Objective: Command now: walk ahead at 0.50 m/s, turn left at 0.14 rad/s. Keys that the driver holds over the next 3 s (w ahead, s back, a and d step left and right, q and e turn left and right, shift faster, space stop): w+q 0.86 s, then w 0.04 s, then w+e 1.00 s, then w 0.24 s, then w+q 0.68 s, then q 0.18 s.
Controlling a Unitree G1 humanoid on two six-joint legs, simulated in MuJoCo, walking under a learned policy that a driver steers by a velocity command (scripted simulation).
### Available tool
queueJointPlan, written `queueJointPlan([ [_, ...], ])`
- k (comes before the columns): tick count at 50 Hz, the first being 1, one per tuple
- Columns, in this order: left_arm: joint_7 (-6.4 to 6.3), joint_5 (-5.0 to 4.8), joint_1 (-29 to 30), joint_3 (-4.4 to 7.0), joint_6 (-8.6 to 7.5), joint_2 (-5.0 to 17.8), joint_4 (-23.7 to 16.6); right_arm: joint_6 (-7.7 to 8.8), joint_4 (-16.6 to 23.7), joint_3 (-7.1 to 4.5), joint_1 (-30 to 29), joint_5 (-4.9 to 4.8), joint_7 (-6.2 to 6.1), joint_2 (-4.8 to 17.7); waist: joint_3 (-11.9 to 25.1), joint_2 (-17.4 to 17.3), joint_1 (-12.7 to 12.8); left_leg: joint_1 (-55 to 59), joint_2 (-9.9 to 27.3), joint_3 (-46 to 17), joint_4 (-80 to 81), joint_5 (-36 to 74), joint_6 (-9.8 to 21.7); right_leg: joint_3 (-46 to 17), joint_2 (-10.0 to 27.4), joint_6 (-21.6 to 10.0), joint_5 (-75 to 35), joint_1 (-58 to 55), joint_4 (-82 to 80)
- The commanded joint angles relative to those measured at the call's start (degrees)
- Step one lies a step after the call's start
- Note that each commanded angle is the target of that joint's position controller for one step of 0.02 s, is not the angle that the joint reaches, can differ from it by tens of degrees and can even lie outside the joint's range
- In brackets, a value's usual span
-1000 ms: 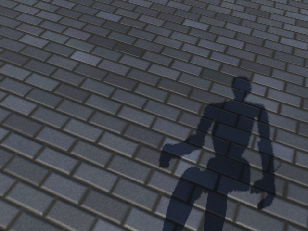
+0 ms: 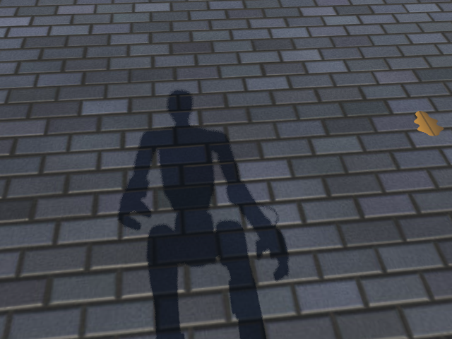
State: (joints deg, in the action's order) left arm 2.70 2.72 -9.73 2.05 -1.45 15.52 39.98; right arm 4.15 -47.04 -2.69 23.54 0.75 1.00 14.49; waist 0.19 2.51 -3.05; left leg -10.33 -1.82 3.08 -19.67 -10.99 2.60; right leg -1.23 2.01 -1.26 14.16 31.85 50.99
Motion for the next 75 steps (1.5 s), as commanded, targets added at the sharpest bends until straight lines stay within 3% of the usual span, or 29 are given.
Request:
queueJointPlan([
  [1,0.22,-0.73,2.42,-0.82,-0.87,0.75,-4.17,0.53,3.44,-1.93,-2.91,-0.23,0.44,8.22,-1.81,-9.02,2.11,-6.04,11.14,-11.34,10.02,7.1,9.22,2.51,-0.14,1.36,-3.79,-5.96,-10.36],
  [4,-0.7,-1.04,4.4,-0.56,-1.54,2.26,-5.13,0.07,2.4,-2.59,-0.1,-0.24,0.69,9.85,-0.9,-7.83,1.36,-4.21,12.77,-14.25,6.87,7.69,8.68,3.11,-1.37,1.33,-3.98,-9.96,-15.46],
  [7,-2.04,-0.4,-2.41,0.25,-2.93,3.65,-3.24,-0.23,2.0,-2.57,-0.17,-0.39,0.36,9.09,1.4,-4.88,4.87,-7.18,9.87,-14.54,-3.02,6.11,5.84,2.27,-2.2,-0.19,-3.87,-23.95,-24.46],
  [8,-2.89,0.71,-9.42,1.3,-3.64,6.94,-2.17,0.12,2.97,-1.83,-1.24,-0.61,0.34,6.4,5.7,0.52,8.41,-11.83,5.67,-11.26,-15.28,3.23,3.89,-6.61,5.66,-2.31,2.57,-33.23,-28.39],
  [9,-3.67,1.7,-14.68,2.58,-3.57,12.79,-2.46,0.36,5.89,-0.44,-1.06,-1.6,0.25,0.63,10.74,11.44,9.95,-25.12,-1.59,-3.74,-31.86,-14.02,1.28,-25.69,20.56,-6.11,15.08,-44.33,-35.07],
  [10,-3.95,0.47,-15.06,3.12,-2.7,13.08,-1.64,-0.51,6.11,-1.51,0.23,-0.58,-0.27,5.27,9.41,11.73,8.92,-31.03,-1.54,-4.16,-41.0,-20.48,1.95,-36.44,24.29,-10.31,19.58,-40.26,-38.36],
  [12,-3.47,-0.76,-9.22,1.1,-2.94,5.08,-1.94,-1.52,4.71,-2.1,-2.48,0.23,0.28,5.74,0.55,3.13,5.74,-31.5,3.19,-7.07,-44.4,-12.48,2.17,-23.13,18.21,-9.14,12.93,-32.44,-38.97],
  [14,-3.52,-1.02,-7.37,0.49,-3.58,2.68,-1.42,-2.46,4.38,-2.27,-3.3,0.89,1.03,4.95,-1.26,4.72,3.77,-29.12,4.93,-6.35,-43.06,-8.2,0.7,-12.96,14.19,-6.88,0.69,-28.8,-40.58],
  [22,-3.25,-1.45,-11.36,1.61,-4.6,4.02,2.73,-4.08,8.84,-1.23,-15.71,1.32,3.19,2.18,-3.19,2.97,4.1,-32.35,6.21,-3.83,-34.41,5.14,-2.08,3.96,12.47,-7.23,-18.45,-29.01,-41.93],
  [28,-3.53,-1.38,-13.82,2.85,-3.7,7.47,5.22,-3.95,12.25,-0.66,-23.69,1.52,4.09,3.14,-5.37,2.49,5.58,-23.78,4.37,2.66,-18.76,3.97,2.16,10.91,13.64,-5.03,-24.29,-31.38,-39.07],
  [30,-3.75,-1.35,-14.35,3.24,-3.01,9.34,6.02,-3.95,12.23,-1.16,-21.55,1.87,3.49,4.17,-2.91,3.04,4.2,-18.21,0.75,5.1,-16.87,-1.66,4.67,13.3,13.83,-4.19,-42.22,-34.37,-30.73],
  [32,-3.9,-1.53,-14.1,3.38,-1.97,10.72,6.01,-3.12,8.1,-2.64,-7.17,2.51,2.2,6.53,5.77,0.4,-2.41,-0.34,-4.17,5.16,-11.7,-2.59,7.83,15.99,12.01,-2.75,-46.55,-30.63,-8.63],
  [33,-3.75,-1.03,-15.18,2.53,-1.9,8.17,4.34,-2.86,6.17,-4.22,1.5,2.86,1.11,11.41,12.47,-6.04,-5.2,14.58,5.28,-8.37,-9.68,-10.82,10.39,16.03,10.37,-0.99,-26.55,-18.2,8.86],
  [34,-2.58,-1.15,-16.44,1.26,-2.1,2.18,-0.09,-3.02,7.69,-5.63,-1.29,1.52,0.46,18.68,16.78,-19.51,-0.59,28.3,20.71,-40.91,-1.81,-12.65,18.35,10.7,-1.4,2.57,18.74,5.53,27.2],
  [35,-2.5,-0.73,-8.2,2.05,-2.52,6.91,-1.35,-3.7,8.2,-5.68,0.55,-0.07,0.14,17.23,16.06,-9.66,-4.91,27.73,20.66,-45.91,3.84,-9.77,18.17,-0.06,-1.08,2.16,14.98,11.78,30.34],
  [36,-2.31,-1.76,-5.56,1.86,-3.08,6.49,-2.16,-3.78,7.17,-5.03,-2.07,0.0,-0.42,15.1,8.08,-7.2,-2.75,21.64,19.65,-36.17,3.09,-2.09,17.17,-0.3,1.76,1.47,8.66,13.9,28.81],
  [38,-2.65,-1.01,-7.4,1.37,-3.17,5.43,-0.59,-3.1,7.09,-3.59,-6.61,-0.3,-0.67,10.24,1.77,-3.02,2.3,7.69,13.76,-25.22,3.26,13.19,13.55,-0.46,4.92,1.49,4.18,6.29,19.68],
  [40,-2.42,0.22,-9.84,1.27,-1.2,5.15,0.14,-2.19,7.51,-2.8,-8.44,-0.68,-0.44,8.25,2.48,-4.13,4.76,1.79,10.77,-20.74,4.67,18.99,13.11,-0.37,5.17,2.58,4.53,0.63,16.52],
  [43,-1.99,0.22,-6.92,0.96,0.24,3.79,-0.66,-1.28,6.38,-3.16,-6.05,-0.64,-0.27,9.59,1.01,-3.76,4.61,-0.95,8.61,-19.16,7.0,17.37,13.34,0.74,4.59,3.87,0.78,2.33,10.94],
  [54,-0.33,-1.21,11.49,0.07,-0.66,2.85,-4.23,0.17,0.9,-1.8,4.65,0.34,-1.14,8.33,-4.59,-5.19,-2.42,14.89,11.17,-12.43,9.37,25.7,7.75,3.8,2.48,-0.42,-14.53,9.1,-13.13],
  [57,0.13,-1.38,10.27,0.22,-0.92,3.22,-4.1,0.15,-0.08,-1.63,3.29,0.98,-1.95,8.93,-5.18,-5.51,-0.46,16.83,12.76,-9.25,6.98,35.64,6.7,4.6,-0.43,-3.34,-9.24,3.65,-17.19],
  [60,-1.04,-1.32,-3.65,1.55,-1.2,5.45,0.45,-0.01,-0.74,-1.63,1.36,1.47,-2.38,10.5,2.57,-6.27,5.87,17.08,11.48,-4.72,-11.36,59.52,4.37,7.34,-7.18,-7.15,-3.41,-14.39,-20.77],
  [61,-1.61,-0.59,-12.65,2.34,-1.68,7.04,2.88,0.04,-0.31,-1.42,0.29,1.11,-2.51,10.58,7.05,-5.2,10.28,9.54,10.22,-2.79,-23.91,52.04,3.42,3.39,-4.4,-9.57,-5.3,-27.45,-23.26],
  [62,-2.31,0.44,-19.74,4.23,-1.65,13.53,3.56,0.5,2.56,-0.42,1.56,-0.41,-2.22,7.31,13.85,4.06,11.16,-7.87,4.13,1.25,-45.96,28.11,0.76,-19.23,10.42,-16.26,-1.17,-43.57,-24.3],
  [63,-1.79,-1.67,-17.28,4.37,-1.03,13.3,3.96,0.78,3.16,-0.76,2.59,0.24,-1.76,7.53,16.69,10.87,7.55,-22.45,-5.42,-2.5,-59.19,-16.19,-0.55,-43.53,18.61,-21.85,-8.06,-49.12,-32.22],
  [64,-1.33,-3.19,-12.67,4.21,-0.83,11.74,3.51,0.88,3.99,-0.61,-1.41,1.67,-1.53,8.61,9.5,3.17,6.4,-27.37,-0.66,-8.27,-60.19,-12.6,0.0,-37.29,16.47,-20.86,-5.03,-43.51,-33.01],
  [66,-1.49,-2.55,-8.22,3.18,-0.66,7.36,3.18,1.46,5.26,-0.14,-6.14,1.16,-0.83,7.83,-0.18,-3.27,4.23,-26.4,3.84,-7.39,-52.88,-7.6,-0.33,-25.57,11.96,-17.49,-8.81,-29.57,-36.24],
  [70,-1.75,-2.75,-8.88,3.03,-1.85,7.47,4.49,-1.66,5.78,0.65,-5.37,2.42,-0.3,5.81,-0.7,-0.87,1.27,-21.38,5.71,-5.3,-43.34,-6.45,-3.51,-17.17,5.74,-15.46,-17.89,-20.67,-39.08],
  [75,-1.89,-3.03,-13.14,3.69,-1.81,8.68,5.65,-1.94,9.6,1.18,-17.41,1.9,-0.08,4.98,-3.05,0.05,4.66,-25.19,5.99,-3.58,-27.85,5.7,-6.1,-15.46,2.45,-12.88,-16.87,-20.48,-40.58],
])
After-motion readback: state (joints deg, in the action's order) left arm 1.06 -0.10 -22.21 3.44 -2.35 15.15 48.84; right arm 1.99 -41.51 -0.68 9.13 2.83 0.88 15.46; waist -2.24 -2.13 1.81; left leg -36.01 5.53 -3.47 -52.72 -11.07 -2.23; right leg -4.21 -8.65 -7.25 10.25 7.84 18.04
